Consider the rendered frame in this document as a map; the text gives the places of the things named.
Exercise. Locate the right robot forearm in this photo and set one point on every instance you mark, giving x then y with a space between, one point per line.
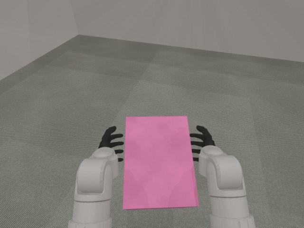
229 208

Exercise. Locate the carton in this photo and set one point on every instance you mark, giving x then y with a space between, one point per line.
158 164

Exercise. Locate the robot left hand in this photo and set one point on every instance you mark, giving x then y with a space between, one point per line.
107 137

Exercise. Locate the robot right hand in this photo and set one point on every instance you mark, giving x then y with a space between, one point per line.
205 137

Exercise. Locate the left robot forearm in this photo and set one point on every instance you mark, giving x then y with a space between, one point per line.
93 190

